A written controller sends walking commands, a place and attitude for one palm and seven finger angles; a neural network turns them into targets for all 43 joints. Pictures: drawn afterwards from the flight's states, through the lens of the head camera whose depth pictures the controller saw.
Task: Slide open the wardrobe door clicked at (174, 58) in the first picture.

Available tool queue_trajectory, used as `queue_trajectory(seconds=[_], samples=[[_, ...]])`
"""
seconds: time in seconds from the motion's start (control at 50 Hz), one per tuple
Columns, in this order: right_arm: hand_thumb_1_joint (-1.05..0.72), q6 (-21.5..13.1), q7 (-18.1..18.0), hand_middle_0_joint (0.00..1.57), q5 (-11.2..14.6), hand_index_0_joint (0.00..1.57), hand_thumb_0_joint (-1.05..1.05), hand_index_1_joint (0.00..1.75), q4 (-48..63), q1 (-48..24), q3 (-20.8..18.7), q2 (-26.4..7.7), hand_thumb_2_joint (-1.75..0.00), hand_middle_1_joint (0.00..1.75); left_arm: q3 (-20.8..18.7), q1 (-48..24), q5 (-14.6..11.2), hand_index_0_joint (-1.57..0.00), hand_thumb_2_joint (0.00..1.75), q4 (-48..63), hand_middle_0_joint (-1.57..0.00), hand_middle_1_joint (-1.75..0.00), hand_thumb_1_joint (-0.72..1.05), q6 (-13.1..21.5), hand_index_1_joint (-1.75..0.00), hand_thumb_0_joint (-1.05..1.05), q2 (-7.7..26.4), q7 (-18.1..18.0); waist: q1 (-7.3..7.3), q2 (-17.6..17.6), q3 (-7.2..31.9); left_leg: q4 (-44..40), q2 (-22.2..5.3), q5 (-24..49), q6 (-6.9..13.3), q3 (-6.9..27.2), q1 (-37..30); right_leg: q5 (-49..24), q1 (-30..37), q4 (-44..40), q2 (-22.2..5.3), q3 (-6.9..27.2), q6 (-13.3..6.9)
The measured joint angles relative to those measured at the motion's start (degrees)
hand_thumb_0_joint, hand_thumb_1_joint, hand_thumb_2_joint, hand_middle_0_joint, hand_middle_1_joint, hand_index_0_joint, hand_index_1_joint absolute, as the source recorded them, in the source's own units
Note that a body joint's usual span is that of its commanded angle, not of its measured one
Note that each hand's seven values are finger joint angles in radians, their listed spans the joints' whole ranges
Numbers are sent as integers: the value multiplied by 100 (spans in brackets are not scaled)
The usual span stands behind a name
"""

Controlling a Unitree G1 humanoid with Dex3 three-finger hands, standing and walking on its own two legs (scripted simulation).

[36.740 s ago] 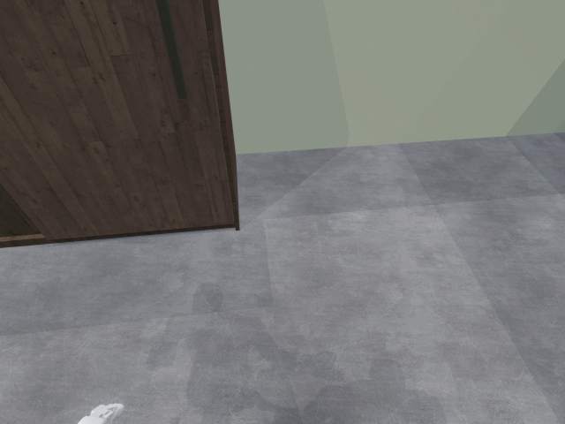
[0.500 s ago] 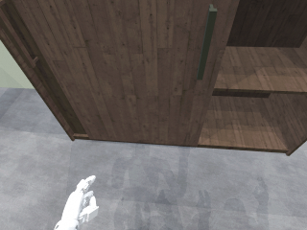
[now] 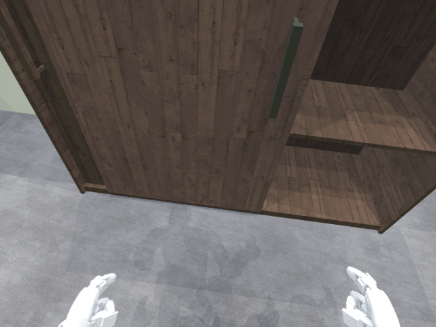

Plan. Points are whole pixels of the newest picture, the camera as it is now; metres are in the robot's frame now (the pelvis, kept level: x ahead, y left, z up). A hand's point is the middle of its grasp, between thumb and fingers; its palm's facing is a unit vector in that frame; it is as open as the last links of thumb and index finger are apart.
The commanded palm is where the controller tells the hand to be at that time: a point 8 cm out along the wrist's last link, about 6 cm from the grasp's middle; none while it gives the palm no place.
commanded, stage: let the arm hang, fingers relaxed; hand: right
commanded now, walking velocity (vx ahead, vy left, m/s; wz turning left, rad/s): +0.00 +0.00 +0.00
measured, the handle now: (282, 72) +0.75 -0.12 +0.10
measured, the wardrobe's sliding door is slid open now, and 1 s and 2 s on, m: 0.64 0.64 0.64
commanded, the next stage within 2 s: look to check the result in 0.92 s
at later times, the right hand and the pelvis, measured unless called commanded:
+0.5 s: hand out of the picture +0.00 -0.22 -0.16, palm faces +0.00 +0.96 -0.28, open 7.3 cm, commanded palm none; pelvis -0.02 +0.00 +0.01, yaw -1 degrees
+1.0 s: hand out of the picture +0.09 -0.22 -0.15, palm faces -0.02 +0.96 -0.26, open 7.4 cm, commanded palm none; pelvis +0.01 +0.00 +0.02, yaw -1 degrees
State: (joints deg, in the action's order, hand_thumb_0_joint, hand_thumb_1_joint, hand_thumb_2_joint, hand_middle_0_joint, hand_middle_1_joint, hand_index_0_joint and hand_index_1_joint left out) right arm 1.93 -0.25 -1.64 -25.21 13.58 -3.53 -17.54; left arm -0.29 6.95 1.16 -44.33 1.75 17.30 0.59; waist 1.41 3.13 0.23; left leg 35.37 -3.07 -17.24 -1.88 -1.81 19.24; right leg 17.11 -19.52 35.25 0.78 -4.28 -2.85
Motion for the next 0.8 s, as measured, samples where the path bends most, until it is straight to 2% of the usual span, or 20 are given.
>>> queue_trajectory(seconds=[0.04,0.1,0.12,0.14,0.22,0.42,0.8], samples=[[-91,110,37,20,-14,20,0,29,-809,-20,241,248,-90,30,18,63,29,-20,90,-125,-20,-29,90,-81,-30,1,-76,-12,60,-110,-113,3,-4,25,28,3,-7,-60,30,-49,5,-3,21],[-91,156,48,20,-4,20,1,29,-1698,59,470,582,-90,30,68,266,59,-20,90,-393,-20,-29,90,-225,-30,1,-249,-13,63,-366,-286,-91,17,104,80,-39,-69,-172,89,-165,-10,37,67],[-91,160,49,20,4,20,1,29,-1939,100,522,677,-90,30,82,343,66,-20,90,-501,-20,-29,90,-271,-30,1,-307,-14,51,-438,-337,-153,34,145,92,-61,-103,-209,107,-206,-25,58,80],[-93,124,-39,20,57,20,0,30,-2106,116,411,727,-90,30,87,433,70,-20,90,-608,-20,-29,90,-311,-30,1,-373,-22,29,-495,-378,-230,56,193,107,-104,-135,-246,105,-240,-45,99,94],[-98,39,-59,21,33,20,-2,30,-2656,150,327,558,-90,30,81,719,79,-20,90,-1025,-20,-29,90,-448,-30,1,-559,-41,-78,-545,-472,-563,155,404,162,-218,-257,-370,101,-357,-129,208,138],[-93,-16,-48,20,19,20,0,30,-3499,224,225,382,-90,30,-65,993,58,-20,90,-1502,-20,-29,90,-429,-30,1,-596,-98,-88,-197,-356,-892,154,585,131,-169,-389,-462,189,-552,-114,153,67],[-91,-241,-36,20,35,20,0,30,-3723,-604,279,325,-90,30,-49,210,23,-20,90,-1772,-20,-29,90,-193,-30,1,-354,-93,-92,-305,-242,-1271,25,639,-2,-66,-768,-586,691,-1143,38,48,0]])
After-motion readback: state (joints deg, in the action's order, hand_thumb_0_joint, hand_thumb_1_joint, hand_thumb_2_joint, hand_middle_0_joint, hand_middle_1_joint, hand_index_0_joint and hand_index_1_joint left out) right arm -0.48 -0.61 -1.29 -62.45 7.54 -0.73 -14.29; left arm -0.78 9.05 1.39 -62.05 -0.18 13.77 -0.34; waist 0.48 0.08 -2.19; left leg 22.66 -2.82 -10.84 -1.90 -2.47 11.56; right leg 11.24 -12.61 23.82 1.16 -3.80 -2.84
